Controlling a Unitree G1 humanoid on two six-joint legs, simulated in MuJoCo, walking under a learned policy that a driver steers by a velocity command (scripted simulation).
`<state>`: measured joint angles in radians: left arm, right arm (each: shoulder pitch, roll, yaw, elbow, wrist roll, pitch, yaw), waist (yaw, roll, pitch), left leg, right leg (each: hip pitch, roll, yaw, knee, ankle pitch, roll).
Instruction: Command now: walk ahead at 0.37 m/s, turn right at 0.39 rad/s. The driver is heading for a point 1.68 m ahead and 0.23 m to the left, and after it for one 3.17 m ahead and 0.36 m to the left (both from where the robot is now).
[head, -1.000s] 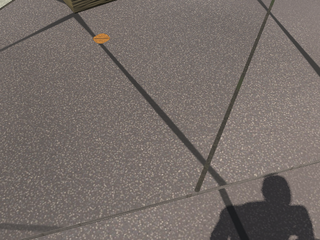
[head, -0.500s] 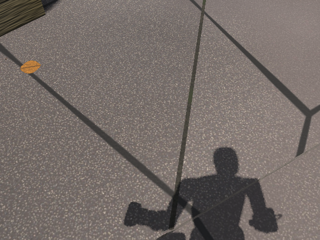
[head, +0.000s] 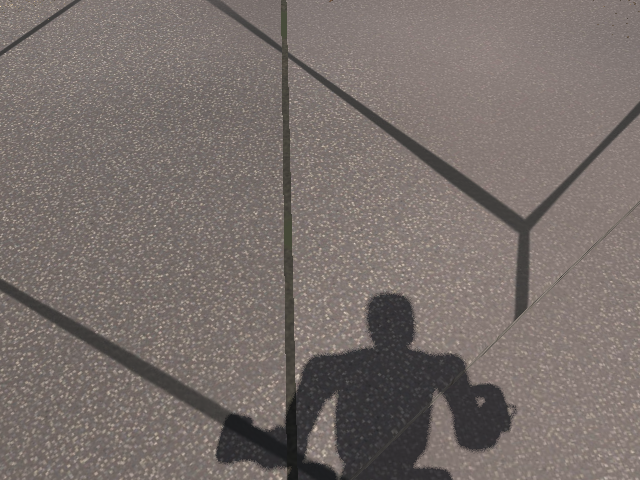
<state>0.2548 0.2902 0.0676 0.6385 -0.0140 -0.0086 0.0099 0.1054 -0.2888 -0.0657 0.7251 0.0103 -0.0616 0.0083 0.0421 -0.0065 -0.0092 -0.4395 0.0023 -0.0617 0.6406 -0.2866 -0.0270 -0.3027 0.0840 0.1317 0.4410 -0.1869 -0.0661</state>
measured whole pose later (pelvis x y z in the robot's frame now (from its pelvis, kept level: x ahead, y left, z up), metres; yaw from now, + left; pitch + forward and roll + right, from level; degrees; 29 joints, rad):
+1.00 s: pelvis +0.46 -0.03 -0.01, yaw +7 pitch +2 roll -1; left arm 0.37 0.24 0.04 0.85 0.01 -0.05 0.01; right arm 0.09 -0.22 -0.02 0.68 0.02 -0.03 0.05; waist 0.07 0.01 0.02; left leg -0.77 0.07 0.06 0.88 -0.15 0.05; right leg 0.10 0.00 -0.22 0.21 -0.35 0.00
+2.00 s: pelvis +1.00 +0.11 +0.03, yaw +24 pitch +2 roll -2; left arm 0.41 0.27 0.05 0.86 -0.02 -0.07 -0.01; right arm 0.04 -0.25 -0.03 0.64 0.02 -0.08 0.04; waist 0.11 0.04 0.02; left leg -0.60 0.06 -0.02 0.54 0.02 0.02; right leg 0.04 0.04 -0.01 0.23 -0.31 -0.03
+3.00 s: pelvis +1.53 +0.23 +0.04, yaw -6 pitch +2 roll +0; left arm 0.34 0.28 0.07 0.72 -0.02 -0.05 0.01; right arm 0.03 -0.28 -0.04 0.72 0.00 -0.10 0.02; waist 0.08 0.04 0.03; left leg -0.61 0.05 -0.08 0.56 0.07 -0.05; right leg -0.09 0.11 0.14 0.37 -0.30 -0.08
